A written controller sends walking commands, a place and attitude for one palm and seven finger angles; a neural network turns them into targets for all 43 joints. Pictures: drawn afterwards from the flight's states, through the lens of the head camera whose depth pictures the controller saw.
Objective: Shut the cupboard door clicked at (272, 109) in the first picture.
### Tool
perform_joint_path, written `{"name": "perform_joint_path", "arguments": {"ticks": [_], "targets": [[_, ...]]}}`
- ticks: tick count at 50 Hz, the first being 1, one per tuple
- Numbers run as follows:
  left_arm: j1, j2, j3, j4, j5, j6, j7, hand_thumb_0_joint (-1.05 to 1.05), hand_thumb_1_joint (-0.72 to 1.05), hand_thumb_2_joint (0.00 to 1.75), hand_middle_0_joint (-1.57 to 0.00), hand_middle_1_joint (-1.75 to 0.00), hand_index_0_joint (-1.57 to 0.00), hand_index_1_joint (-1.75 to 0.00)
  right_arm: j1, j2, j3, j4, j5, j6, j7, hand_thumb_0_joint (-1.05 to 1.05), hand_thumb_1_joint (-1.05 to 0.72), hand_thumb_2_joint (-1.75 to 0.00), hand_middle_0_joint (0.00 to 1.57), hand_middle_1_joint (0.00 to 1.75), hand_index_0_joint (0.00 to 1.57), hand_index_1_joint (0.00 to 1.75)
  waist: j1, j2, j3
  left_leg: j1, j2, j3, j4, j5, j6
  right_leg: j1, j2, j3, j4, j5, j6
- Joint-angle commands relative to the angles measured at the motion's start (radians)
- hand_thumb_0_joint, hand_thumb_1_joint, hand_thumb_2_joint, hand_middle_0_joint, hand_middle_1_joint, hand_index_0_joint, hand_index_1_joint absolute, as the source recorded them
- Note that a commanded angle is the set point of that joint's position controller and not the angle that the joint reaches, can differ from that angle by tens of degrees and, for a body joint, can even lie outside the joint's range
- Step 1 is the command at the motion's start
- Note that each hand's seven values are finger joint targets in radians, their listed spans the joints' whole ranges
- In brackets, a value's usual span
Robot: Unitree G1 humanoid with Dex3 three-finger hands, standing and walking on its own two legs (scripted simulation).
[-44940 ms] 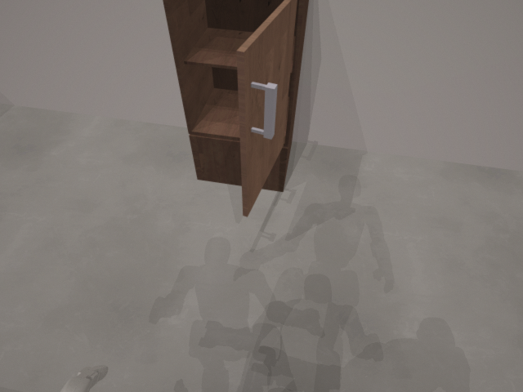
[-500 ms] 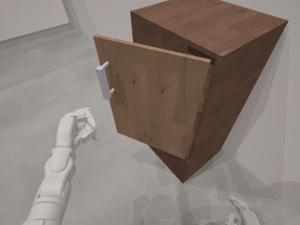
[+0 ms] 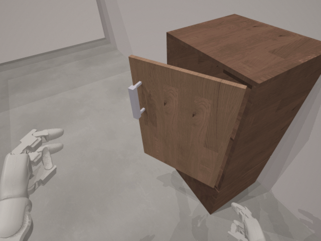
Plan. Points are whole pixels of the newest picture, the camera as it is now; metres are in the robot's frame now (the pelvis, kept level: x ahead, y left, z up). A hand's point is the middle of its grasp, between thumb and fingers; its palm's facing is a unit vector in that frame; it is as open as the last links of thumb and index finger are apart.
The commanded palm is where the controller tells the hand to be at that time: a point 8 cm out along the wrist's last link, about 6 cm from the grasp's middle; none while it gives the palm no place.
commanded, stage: draw the hand back to the body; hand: left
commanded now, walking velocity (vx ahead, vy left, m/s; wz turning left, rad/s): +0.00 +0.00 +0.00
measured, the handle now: (138, 100) +0.64 +0.18 -0.02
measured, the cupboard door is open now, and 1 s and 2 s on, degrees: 27 27 27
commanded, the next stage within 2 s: step back with the hand held close in 0.48 s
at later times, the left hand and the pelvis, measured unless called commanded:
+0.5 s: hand (47, 173) +0.19 +0.24 +0.16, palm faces +0.44 -0.80 -0.41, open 7.4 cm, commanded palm +0.14 +0.28 +0.17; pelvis +0.00 -0.02 +0.00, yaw +0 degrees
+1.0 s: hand (27, 176) +0.18 +0.27 +0.16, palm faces +0.36 -0.77 -0.53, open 7.4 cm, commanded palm +0.12 +0.31 +0.17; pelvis -0.03 +0.01 +0.00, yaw -1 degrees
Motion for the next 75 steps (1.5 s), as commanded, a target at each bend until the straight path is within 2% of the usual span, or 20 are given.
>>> {"name": "perform_joint_path", "arguments": {"ticks": [1, 5, 8, 16, 21, 30, 31, 32, 34, 39, 44, 51, 58, 66, 67, 69, 71, 72, 73, 75], "targets": [[-0.045, 0.206, 0.175, -0.285, -0.009, -0.08, 0.019, 0.0, 0.9, 0.9, -0.31, -0.42, -0.31, -0.42, -0.136, -0.11, -0.058, -0.161, -0.005, -0.07, -0.01, 0.0, -0.9, -0.9, 0.2, 0.3, 0.2, 0.3, -0.002, 0.003, -0.102, 0.072, 0.021, -0.002, -0.057, 0.248, 0.003, -0.031, 0.023, -0.041, -0.043, 0.254, -0.022], [0.045, 0.237, 0.247, -0.305, -0.014, -0.092, 0.023, 0.0, 0.9, 0.9, -0.2, -0.3, -0.2, -0.3, -0.136, -0.109, -0.069, -0.155, 0.0, -0.081, -0.012, 0.0, -0.9, -0.9, 0.2, 0.3, 0.2, 0.3, 0.006, -0.012, -0.072, 0.056, 0.021, 0.011, -0.056, 0.219, 0.007, -0.039, 0.021, -0.038, -0.054, 0.234, -0.019], [0.012, 0.166, 0.169, -0.251, -0.008, -0.085, 0.018, 0.0, 0.9, 0.9, -0.2, -0.3, -0.2, -0.3, -0.13, -0.12, -0.074, -0.138, 0.001, -0.09, -0.016, 0.0, -0.9, -0.9, 0.2, 0.3, 0.2, 0.3, -0.017, -0.018, 0.009, 0.051, 0.021, 0.013, -0.066, 0.161, 0.012, -0.098, 0.022, -0.035, -0.08, 0.168, -0.014], [-0.028, 0.221, 0.204, -0.298, -0.002, -0.108, 0.034, 0.0, 0.9, 0.9, -0.2, -0.3, -0.2, -0.3, -0.133, -0.12, -0.081, -0.135, -0.006, -0.117, -0.034, 0.0, -0.9, -0.9, 0.2, 0.3, 0.2, 0.3, 0.002, -0.042, -0.1, 0.088, 0.007, 0.02, -0.049, 0.179, 0.028, -0.051, 0.012, -0.021, -0.063, 0.194, -0.01], [0.004, 0.231, 0.222, -0.314, -0.003, -0.112, 0.033, 0.0, 0.9, 0.9, -0.2, -0.3, -0.2, -0.3, -0.137, -0.108, -0.074, -0.13, -0.005, -0.125, -0.032, 0.0, -0.9, -0.9, 0.2, 0.3, 0.2, 0.3, 0.007, 0.038, -0.064, 0.077, 0.007, 0.031, -0.04, 0.213, 0.018, -0.052, 0.009, -0.018, -0.063, 0.243, -0.013], [0.034, 0.199, 0.211, -0.237, -0.015, -0.105, 0.016, 0.0, 0.9, 0.9, -0.2, -0.3, -0.2, -0.3, -0.131, -0.112, -0.082, -0.134, -0.003, -0.112, -0.028, 0.0, -0.9, -0.9, 0.2, 0.3, 0.2, 0.3, 0.002, -0.057, -0.023, 0.072, 0.016, 0.037, -0.05, 0.202, 0.024, -0.074, 0.014, -0.016, -0.078, 0.233, -0.003], [-0.046, 0.295, 0.288, -0.289, -0.005, -0.143, 0.023, 0.0, 0.9, 0.9, -0.2, -0.3, -0.2, -0.3, -0.12, -0.145, -0.094, -0.149, -0.001, -0.087, -0.021, 0.0, -0.9, -0.9, 0.2, 0.3, 0.2, 0.3, -0.037, -0.045, 0.006, 0.007, 0.031, 0.017, 0.038, 0.15, 0.036, -0.16, -0.054, 0.064, -0.129, 0.281, -0.007], [0.017, 0.258, 0.254, -0.226, -0.006, -0.154, 0.02, 0.0, 0.9, 0.9, -0.2, -0.3, -0.2, -0.3, -0.124, -0.134, -0.094, -0.129, -0.006, -0.074, -0.021, 0.0, -0.9, -0.9, 0.2, 0.3, 0.2, 0.3, -0.044, -0.105, -0.016, -0.001, 0.023, 0.013, 0.076, 0.133, 0.032, -0.167, -0.091, 0.075, -0.133, 0.308, -0.016], [0.045, 0.249, 0.236, -0.246, 0.002, -0.167, 0.021, 0.0, 0.9, 0.9, -0.2, -0.3, -0.2, -0.3, -0.126, -0.126, -0.097, -0.134, -0.007, -0.057, -0.02, 0.0, -0.9, -0.9, 0.2, 0.3, 0.2, 0.3, -0.047, -0.105, -0.05, -0.017, 0.019, 0.013, 0.093, 0.143, 0.026, -0.147, -0.118, 0.079, -0.099, 0.407, -0.025], [0.127, 0.276, 0.271, -0.34, -0.006, -0.177, 0.035, 0.0, 0.9, 0.9, -0.2, -0.3, -0.2, -0.3, -0.113, -0.143, -0.113, -0.164, -0.005, -0.019, -0.03, 0.0, -0.9, -0.9, 0.2, 0.3, 0.2, 0.3, -0.051, 0.001, -0.187, 0.031, 0.054, 0.0, 0.046, 0.433, 0.024, -0.069, -0.068, 0.008, 0.022, 0.53, -0.007], [0.178, 0.297, 0.302, -0.365, -0.017, -0.16, 0.045, 0.0, 0.9, 0.9, -0.2, -0.3, -0.2, -0.3, -0.105, -0.145, -0.116, -0.195, -0.001, 0.022, -0.037, 0.0, -0.9, -0.9, 0.2, 0.3, 0.2, 0.3, -0.051, -0.015, -0.223, 0.018, 0.081, -0.022, 0.037, 0.59, 0.019, -0.045, -0.032, -0.01, 0.081, 0.56, 0.0], [0.209, 0.28, 0.292, -0.322, -0.021, -0.16, 0.054, 0.0, 0.9, 0.9, -0.2, -0.3, -0.2, -0.3, -0.105, -0.157, -0.12, -0.203, 0.002, 0.032, -0.038, 0.0, -0.9, -0.9, 0.2, 0.3, 0.2, 0.3, -0.053, -0.005, -0.163, -0.125, 0.103, -0.048, -0.033, 0.324, 0.024, -0.067, -0.014, 0.008, 0.068, 0.336, 0.006], [0.146, 0.308, 0.324, -0.356, 0.013, -0.207, 0.068, 0.0, 0.9, 0.9, -0.2, -0.3, -0.2, -0.3, -0.112, -0.181, -0.116, -0.203, -0.003, -0.006, -0.045, 0.0, -0.9, -0.9, 0.2, 0.3, 0.2, 0.3, -0.055, 0.054, -0.063, -0.498, 0.127, -0.134, -0.169, -0.317, 0.074, 0.067, 0.026, 0.029, 0.115, 0.084, 0.013], [0.09, 0.28, 0.32, -0.429, 0.045, -0.264, 0.072, 0.0, 0.9, 0.9, -0.2, -0.3, -0.2, -0.3, -0.082, -0.177, -0.12, -0.19, -0.012, -0.077, -0.041, 0.0, -0.9, -0.9, 0.2, 0.3, 0.2, 0.3, -0.056, 0.17, -0.077, -0.664, 0.18, -0.181, -0.179, -0.533, 0.107, 0.142, 0.084, 0.039, 0.283, 0.053, 0.01], [0.113, 0.292, 0.336, -0.426, 0.044, -0.268, 0.073, 0.0, 0.9, 0.9, -0.2, -0.3, -0.2, -0.3, -0.08, -0.175, -0.123, -0.19, -0.015, -0.081, -0.038, 0.0, -0.9, -0.9, 0.2, 0.3, 0.2, 0.3, -0.056, 0.165, -0.07, -0.665, 0.172, -0.164, -0.148, -0.529, 0.104, 0.121, 0.075, 0.063, 0.267, 0.051, 0.001], [0.153, 0.288, 0.332, -0.437, 0.03, -0.272, 0.073, 0.0, 0.9, 0.9, -0.2, -0.3, -0.2, -0.3, -0.061, -0.15, -0.123, -0.188, -0.01, -0.087, -0.028, 0.0, -0.9, -0.9, 0.2, 0.3, 0.2, 0.3, -0.063, 0.029, -0.084, -0.508, 0.093, -0.074, 0.018, -0.427, 0.058, -0.07, 0.007, 0.174, 0.118, -0.037, -0.038], [0.152, 0.299, 0.325, -0.418, 0.014, -0.27, 0.084, 0.0, 0.9, 0.9, -0.2, -0.3, -0.2, -0.3, -0.037, -0.127, -0.126, -0.153, -0.016, -0.082, -0.016, 0.0, -0.9, -0.9, 0.2, 0.3, 0.2, 0.3, -0.073, -0.152, -0.053, -0.274, 0.014, 0.009, 0.319, -0.259, -0.013, -0.413, -0.178, 0.419, -0.132, -0.247, -0.123], [0.127, 0.292, 0.302, -0.408, 0.013, -0.26, 0.094, 0.0, 0.9, 0.9, -0.2, -0.3, -0.2, -0.3, -0.031, -0.118, -0.128, -0.124, -0.02, -0.073, -0.006, 0.0, -0.9, -0.9, 0.2, 0.3, 0.2, 0.3, -0.073, -0.227, -0.053, -0.194, 0.004, 0.017, 0.452, -0.202, -0.033, -0.502, -0.262, 0.456, -0.201, -0.281, -0.166], [0.094, 0.296, 0.3, -0.421, 0.015, -0.253, 0.101, 0.0, 0.9, 0.9, -0.2, -0.3, -0.2, -0.3, -0.034, -0.125, -0.131, -0.114, -0.028, -0.067, -0.002, 0.0, -0.9, -0.9, 0.2, 0.3, 0.2, 0.3, -0.077, -0.235, -0.07, -0.163, 0.006, 0.001, 0.5, -0.194, -0.036, -0.515, -0.278, 0.452, -0.21, -0.221, -0.183], [0.016, 0.287, 0.274, -0.409, 0.021, -0.247, 0.105, 0.0, 0.9, 0.9, -0.2, -0.3, -0.2, -0.3, -0.041, -0.109, -0.113, -0.113, -0.026, -0.067, -0.009, 0.0, -0.9, -0.9, 0.2, 0.3, 0.2, 0.3, -0.09, -0.251, -0.043, -0.138, 0.03, -0.01, 0.339, -0.16, -0.018, -0.501, -0.218, 0.312, -0.134, -0.106, -0.123]]}}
